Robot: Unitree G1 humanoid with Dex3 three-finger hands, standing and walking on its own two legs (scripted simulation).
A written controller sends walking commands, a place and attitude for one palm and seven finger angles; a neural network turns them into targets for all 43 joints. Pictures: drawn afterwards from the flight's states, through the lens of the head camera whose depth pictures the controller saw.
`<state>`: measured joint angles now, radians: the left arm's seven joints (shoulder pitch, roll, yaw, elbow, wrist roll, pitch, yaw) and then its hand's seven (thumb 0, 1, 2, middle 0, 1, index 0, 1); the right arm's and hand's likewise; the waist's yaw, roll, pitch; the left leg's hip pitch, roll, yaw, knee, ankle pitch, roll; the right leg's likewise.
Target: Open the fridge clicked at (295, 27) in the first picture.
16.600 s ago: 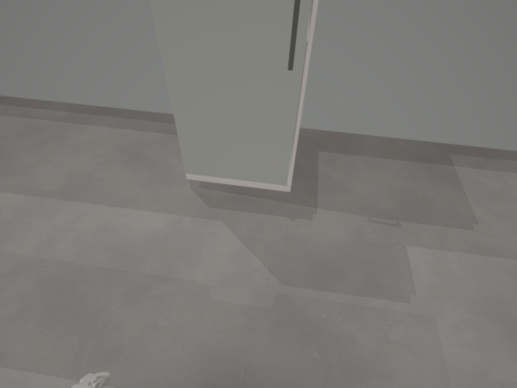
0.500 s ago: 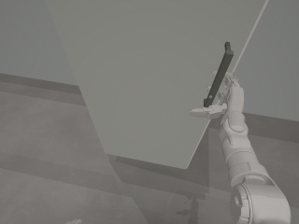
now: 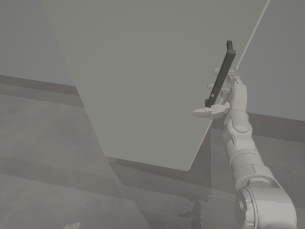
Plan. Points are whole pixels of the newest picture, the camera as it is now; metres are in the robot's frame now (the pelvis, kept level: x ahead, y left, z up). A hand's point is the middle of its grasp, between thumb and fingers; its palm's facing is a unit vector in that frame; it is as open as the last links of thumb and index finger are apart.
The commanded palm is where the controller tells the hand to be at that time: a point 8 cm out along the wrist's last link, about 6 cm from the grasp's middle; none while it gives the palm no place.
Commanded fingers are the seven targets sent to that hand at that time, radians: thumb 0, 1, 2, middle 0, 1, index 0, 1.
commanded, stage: grip the handle and tug to test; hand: right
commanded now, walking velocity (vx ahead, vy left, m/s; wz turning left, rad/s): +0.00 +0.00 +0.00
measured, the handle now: (216, 83) +0.51 -0.11 +0.11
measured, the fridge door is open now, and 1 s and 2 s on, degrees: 0 0 5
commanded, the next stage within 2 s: pull the door a little, standing still in 1.34 s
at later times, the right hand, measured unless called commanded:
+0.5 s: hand (211, 95) +0.45 -0.09 +0.12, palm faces +0.06 +1.00 +0.01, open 7.4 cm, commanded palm +0.41 -0.14 +0.11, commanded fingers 0.00 -0.90 -0.90 0.45 1.40 0.45 1.40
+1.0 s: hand (209, 94) +0.45 -0.09 +0.12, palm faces +0.05 +1.00 +0.00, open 5.6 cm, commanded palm +0.42 -0.14 +0.11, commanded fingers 0.00 -0.90 -0.90 0.45 1.40 0.45 1.40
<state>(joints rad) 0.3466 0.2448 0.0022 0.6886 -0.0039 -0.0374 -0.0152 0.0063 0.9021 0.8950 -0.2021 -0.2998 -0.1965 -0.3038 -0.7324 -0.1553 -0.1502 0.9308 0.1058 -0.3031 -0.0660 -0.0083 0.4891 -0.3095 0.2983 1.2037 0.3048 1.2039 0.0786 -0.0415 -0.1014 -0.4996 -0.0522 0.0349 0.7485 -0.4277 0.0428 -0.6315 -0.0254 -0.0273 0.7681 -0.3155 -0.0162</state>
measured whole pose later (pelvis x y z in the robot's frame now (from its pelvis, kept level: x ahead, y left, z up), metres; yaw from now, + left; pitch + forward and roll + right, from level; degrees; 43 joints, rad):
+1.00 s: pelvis +0.01 +0.01 +0.00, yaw +0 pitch +10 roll +0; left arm 0.35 0.24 0.00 0.67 0.00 -0.02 -0.02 0.01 0.90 0.89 -0.20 -0.30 -0.20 -0.30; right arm -0.68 -0.13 -0.14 0.85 0.10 -0.25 -0.09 0.01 -0.73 -0.85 0.36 1.37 0.36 1.37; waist 0.07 -0.04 -0.11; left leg -0.46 -0.05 0.03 0.72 -0.43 0.05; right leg -0.59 -0.02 -0.03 0.74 -0.32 -0.01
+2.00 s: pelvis +0.10 +0.00 +0.03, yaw +5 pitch +7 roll +0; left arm 0.32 0.20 -0.01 0.54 -0.02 0.04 -0.04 0.01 0.90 0.90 -0.20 -0.30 -0.20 -0.30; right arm 0.05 -0.07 0.01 0.03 0.13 -0.03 -0.07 0.02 -0.78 -0.82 0.21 1.26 0.24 1.30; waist 0.02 -0.05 -0.12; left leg -0.23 -0.04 0.01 0.60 -0.31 0.02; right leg -0.32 -0.02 -0.07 0.60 -0.28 -0.02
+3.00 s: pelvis +0.09 +0.25 +0.01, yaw -29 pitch +1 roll +2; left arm 0.17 0.19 0.02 0.67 0.01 -0.13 0.11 0.01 0.90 0.89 -0.20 -0.30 -0.20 -0.30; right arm 0.22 -0.18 0.03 -0.26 -0.01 -0.11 -0.06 0.01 -0.72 -0.84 0.45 1.40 0.37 1.40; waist 0.02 -0.04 0.07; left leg -0.33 0.05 0.11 0.82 -0.42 -0.04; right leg -0.38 -0.03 -0.04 0.70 -0.25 -0.02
